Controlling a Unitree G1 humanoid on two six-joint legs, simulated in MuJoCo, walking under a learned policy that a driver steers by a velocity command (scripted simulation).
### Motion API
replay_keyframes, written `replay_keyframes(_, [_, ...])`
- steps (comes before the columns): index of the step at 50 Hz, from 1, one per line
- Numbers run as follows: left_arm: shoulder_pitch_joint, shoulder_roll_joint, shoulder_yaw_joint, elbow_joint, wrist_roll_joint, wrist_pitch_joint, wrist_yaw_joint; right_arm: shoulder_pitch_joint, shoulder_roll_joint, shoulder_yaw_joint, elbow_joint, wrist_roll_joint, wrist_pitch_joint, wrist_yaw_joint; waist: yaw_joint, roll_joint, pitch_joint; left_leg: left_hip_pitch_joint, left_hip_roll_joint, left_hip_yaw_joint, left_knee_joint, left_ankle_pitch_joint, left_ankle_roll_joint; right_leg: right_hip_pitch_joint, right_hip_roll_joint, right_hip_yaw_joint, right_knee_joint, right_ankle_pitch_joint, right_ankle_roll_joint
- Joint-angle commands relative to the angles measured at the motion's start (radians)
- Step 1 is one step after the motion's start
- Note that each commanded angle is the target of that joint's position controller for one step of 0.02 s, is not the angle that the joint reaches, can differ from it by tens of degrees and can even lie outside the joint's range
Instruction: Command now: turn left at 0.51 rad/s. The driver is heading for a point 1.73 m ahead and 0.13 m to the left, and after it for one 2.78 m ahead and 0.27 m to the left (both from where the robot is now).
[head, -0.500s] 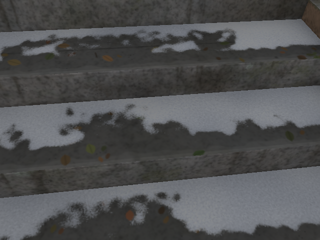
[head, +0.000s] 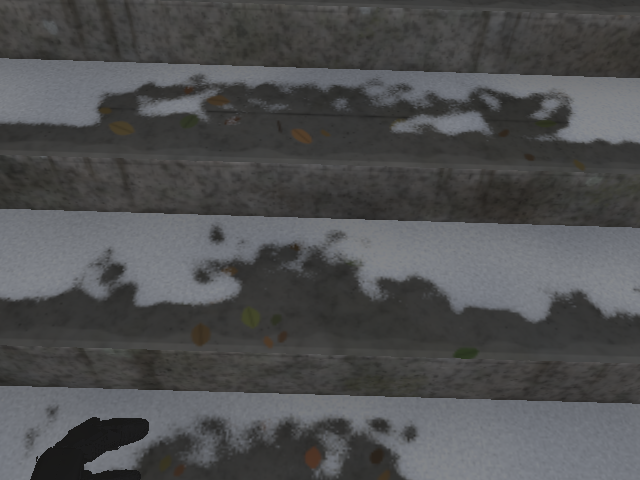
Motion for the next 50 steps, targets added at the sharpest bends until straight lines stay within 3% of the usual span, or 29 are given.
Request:
replay_keyframes(1, [0.094, 0.009, 0.004, -0.042, -0.022, -0.013, -0.035, -0.161, -0.183, -0.039, -0.132, 0.019, -0.018, 0.005, 0.088, 0.130, -0.077, 0.069, 0.135, -0.255, -0.175, -0.019, 0.180, 0.126, 0.015, -0.088, -0.276, 0.032, -0.012])
replay_keyframes(2, [0.137, 0.024, 0.013, -0.034, -0.042, -0.019, -0.057, -0.165, -0.189, -0.040, -0.137, 0.008, -0.011, 0.016, 0.102, 0.104, -0.092, 0.051, 0.131, -0.272, -0.175, 0.008, 0.189, 0.217, 0.039, -0.119, -0.419, 0.179, -0.033])
replay_keyframes(4, [0.181, 0.068, 0.034, -0.032, -0.026, -0.039, -0.054, -0.056, -0.128, -0.025, -0.118, -0.006, 0.009, 0.038, 0.101, 0.022, -0.125, -0.047, 0.087, -0.277, -0.045, -0.154, 0.121, 0.445, -0.072, -0.018, -0.524, 0.330, -0.126])
replay_keyframes(5, [0.192, 0.195, 0.064, -0.062, -0.004, -0.059, -0.035, -0.084, -0.046, -0.007, -0.190, -0.005, -0.001, 0.045, 0.096, -0.244, -0.096, -0.382, -0.117, -0.031, 0.243, -0.307, -0.021, 0.575, -0.356, 0.394, -0.618, 0.575, -0.448])
replay_keyframes(6, [0.196, 0.205, 0.064, -0.072, 0.039, -0.073, -0.017, -0.078, -0.103, -0.012, -0.167, -0.021, -0.012, 0.047, 0.111, -0.168, -0.108, -0.465, -0.082, -0.077, 0.660, -0.409, -0.103, 0.532, -0.521, 0.619, -0.678, 0.625, -0.576])
replay_keyframes(7, [0.116, 0.171, 0.057, -0.067, 0.032, -0.083, -0.010, -0.012, -0.141, -0.025, -0.121, -0.010, -0.017, 0.042, 0.060, -0.048, -0.093, -0.498, -0.045, -0.114, 0.866, -0.295, -0.100, 0.461, -0.485, 0.534, -0.688, 0.428, -0.497])
replay_keyframes(9, [0.038, 0.008, -0.018, -0.076, -0.011, -0.076, -0.018, 0.000, -0.153, -0.044, -0.092, -0.026, 0.004, 0.022, 0.024, -0.071, -0.022, -0.542, -0.032, -0.144, 0.936, -0.036, -0.057, 0.387, -0.307, 0.303, -0.721, 0.010, -0.295])
replay_keyframes(10, [0.068, -0.013, -0.027, -0.062, -0.028, -0.072, -0.014, -0.027, -0.139, -0.042, -0.097, -0.042, 0.011, 0.028, 0.033, -0.062, -0.017, -0.542, -0.026, -0.101, 0.932, -0.015, -0.052, 0.402, -0.291, 0.258, -0.733, 0.019, -0.276])
replay_keyframes(13, [0.288, 0.013, -0.028, 0.020, 0.011, -0.043, -0.013, -0.107, -0.094, -0.030, -0.105, -0.008, 0.008, 0.050, 0.120, -0.045, -0.016, -0.643, -0.026, -0.079, 0.885, -0.022, -0.061, 0.532, -0.301, 0.201, -0.747, 0.021, -0.291])
replay_keyframes(18, [0.351, 0.008, -0.056, 0.101, 0.018, -0.064, -0.057, -0.104, -0.098, -0.036, -0.049, -0.032, -0.009, 0.084, 0.110, -0.091, 0.039, -0.649, 0.025, -0.043, 0.810, 0.127, -0.030, 0.548, -0.352, 0.081, -0.838, 0.204, -0.312])
replay_keyframes(22, [0.449, -0.035, -0.076, 0.193, 0.053, -0.060, -0.071, -0.135, -0.049, -0.010, -0.034, -0.025, 0.009, 0.106, 0.125, -0.090, 0.053, -0.740, 0.061, -0.025, 0.857, 0.210, 0.035, 0.596, -0.372, -0.011, -0.814, 0.427, -0.362])
replay_keyframes(26, [0.432, -0.037, -0.090, 0.238, 0.049, -0.057, -0.068, -0.197, 0.000, 0.026, -0.061, -0.035, 0.034, 0.126, 0.100, -0.072, 0.048, -0.619, 0.158, 0.125, 0.738, 0.128, 0.086, 0.528, -0.340, -0.106, -0.834, 0.479, -0.322])
replay_keyframes(29, [0.391, 0.031, -0.080, 0.253, 0.030, -0.060, -0.082, -0.223, 0.017, 0.038, -0.087, -0.034, 0.067, 0.127, 0.052, -0.105, 0.075, -0.225, 0.133, 0.192, 0.506, 0.047, 0.072, 0.345, -0.349, -0.167, -0.844, 0.690, -0.311])
replay_keyframes(31, [0.380, 0.097, -0.051, 0.270, 0.019, -0.068, -0.081, -0.218, 0.007, 0.039, -0.099, -0.039, 0.081, 0.123, 0.036, -0.088, 0.084, -0.194, 0.102, 0.196, 0.309, -0.001, 0.067, 0.495, -0.361, -0.166, -0.762, 0.919, -0.302])
replay_keyframes(33, [0.406, 0.120, -0.028, 0.293, 0.014, -0.057, -0.099, -0.134, -0.038, 0.018, -0.074, -0.015, 0.064, 0.103, 0.002, -0.057, 0.028, 0.033, 0.002, 0.291, -0.027, 0.152, 0.072, 0.582, -0.318, -0.191, -0.560, 1.228, -0.288])
replay_keyframes(34, [0.439, 0.132, -0.008, 0.299, -0.080, -0.053, -0.031, 0.051, -0.071, -0.002, -0.001, -0.034, 0.013, 0.062, -0.023, -0.098, -0.009, 0.282, -0.042, 0.332, -0.099, -0.007, 0.052, 0.527, -0.247, -0.207, -0.291, 1.281, -0.198])
replay_keyframes(35, [0.405, 0.119, -0.013, 0.264, -0.084, -0.063, -0.007, 0.226, -0.135, -0.027, 0.050, -0.045, -0.021, 0.041, -0.083, -0.063, -0.064, 0.595, 0.121, 0.154, -0.119, 0.336, 0.034, 0.242, -0.199, -0.163, -0.053, 0.847, -0.157])
replay_keyframes(36, [0.794, -0.181, -0.105, 0.354, 0.109, -0.048, -0.139, 0.483, -0.272, -0.053, 0.163, -0.046, 0.011, 0.019, 0.035, 0.327, -0.486, 1.229, 0.421, -0.214, -0.010, 0.961, 0.400, -0.085, -0.098, -0.093, 0.204, 0.013, -0.095])
replay_keyframes(37, [0.517, -0.075, -0.061, 0.273, 0.023, -0.054, -0.173, 0.675, -0.261, -0.075, 0.219, -0.068, 0.021, 0.037, -0.170, 0.227, -0.249, 1.122, 0.501, -0.474, -0.208, 0.678, 0.387, -0.370, 0.011, 0.041, 0.583, -0.010, -0.125])
replay_keyframes(38, [0.309, -0.066, -0.047, 0.265, -0.025, -0.063, -0.173, 0.689, -0.223, -0.077, 0.307, -0.081, 0.029, 0.063, -0.188, 0.242, 0.047, 0.869, 0.474, -0.308, -0.203, 0.496, 0.302, -0.646, -0.011, 0.059, 1.048, 0.058, -0.198])
replay_keyframes(39, [0.266, -0.083, -0.043, 0.252, -0.033, -0.064, -0.156, 0.586, -0.127, -0.053, 0.319, -0.069, 0.039, 0.075, -0.128, 0.196, 0.065, 0.699, 0.445, -0.193, -0.181, 0.438, 0.270, -0.755, -0.029, 0.041, 1.296, 0.035, -0.273])
replay_keyframes(40, [0.247, -0.117, -0.058, 0.212, -0.010, -0.053, -0.141, 0.463, 0.005, -0.001, 0.304, -0.065, 0.042, 0.086, -0.038, 0.148, 0.021, 0.592, 0.416, -0.102, -0.172, 0.389, 0.244, -0.789, -0.048, 0.053, 1.452, 0.078, -0.342])
replay_keyframes(41, [0.190, -0.170, -0.080, 0.155, -0.008, -0.035, -0.132, 0.357, 0.073, 0.034, 0.298, -0.057, 0.042, 0.103, 0.022, 0.085, 0.052, 0.454, 0.406, -0.056, -0.202, 0.306, 0.220, -0.805, -0.065, 0.084, 1.464, 0.106, -0.391])
replay_keyframes(43, [0.174, -0.239, -0.129, 0.064, -0.020, 0.010, -0.134, 0.145, 0.129, 0.078, 0.290, -0.081, 0.038, 0.105, 0.140, 0.025, 0.094, 0.193, 0.410, 0.033, -0.349, 0.049, 0.192, -0.806, -0.089, 0.064, 1.440, 0.088, -0.443])
replay_keyframes(45, [0.107, -0.140, -0.117, -0.019, -0.046, 0.034, -0.122, -0.066, 0.036, 0.067, 0.241, -0.125, 0.006, 0.107, 0.244, -0.007, 0.119, -0.103, 0.285, 0.252, -0.492, -0.048, 0.145, -0.577, -0.139, -0.003, 1.029, 0.241, -0.420])
replay_keyframes(46, [0.067, -0.031, -0.086, -0.040, -0.065, 0.039, -0.121, -0.187, -0.051, 0.052, 0.164, -0.111, -0.008, 0.110, 0.273, 0.002, 0.083, -0.306, 0.196, 0.372, -0.567, 0.009, 0.137, -0.273, -0.136, -0.061, 0.786, 0.332, -0.357])
replay_keyframes(47, [0.039, 0.004, -0.080, -0.044, -0.062, 0.043, -0.124, -0.134, -0.080, 0.051, 0.146, -0.099, -0.022, 0.100, 0.261, 0.051, 0.046, -0.384, 0.174, 0.377, -0.602, 0.135, 0.158, -0.072, -0.103, -0.110, 0.758, 0.406, -0.288])
replay_keyframes(49, [0.106, -0.011, -0.091, -0.014, -0.052, 0.071, -0.142, 0.015, -0.252, 0.014, 0.160, -0.061, -0.042, 0.098, 0.272, 0.091, -0.011, -0.036, 0.283, 0.379, -0.491, 1.235, 0.186, -0.079, -0.013, -0.212, 0.598, 0.291, -0.224])
replay_keyframes(50, [0.152, -0.005, -0.093, -0.001, -0.045, 0.084, -0.142, 0.077, -0.324, -0.005, 0.177, -0.033, -0.046, 0.105, 0.259, 0.105, 0.000, 0.260, 0.331, 0.363, -0.391, 1.527, 0.150, -0.209, -0.005, -0.204, 0.403, 0.210, -0.210])
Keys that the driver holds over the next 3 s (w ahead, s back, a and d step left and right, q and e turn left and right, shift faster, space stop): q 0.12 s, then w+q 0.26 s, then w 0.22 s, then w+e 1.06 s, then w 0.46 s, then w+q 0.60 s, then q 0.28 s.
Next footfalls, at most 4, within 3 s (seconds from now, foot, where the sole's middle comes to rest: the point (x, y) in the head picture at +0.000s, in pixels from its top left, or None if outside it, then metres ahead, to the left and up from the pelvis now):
0.08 right None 0.04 -0.12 -0.77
0.70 left None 0.20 0.22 -0.77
1.04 right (258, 478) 0.46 0.10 -0.61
1.50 left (137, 294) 0.76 0.33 -0.46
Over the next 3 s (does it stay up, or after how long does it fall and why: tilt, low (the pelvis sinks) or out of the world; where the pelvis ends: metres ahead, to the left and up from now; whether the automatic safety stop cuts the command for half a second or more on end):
stays up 1.42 0.10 0.61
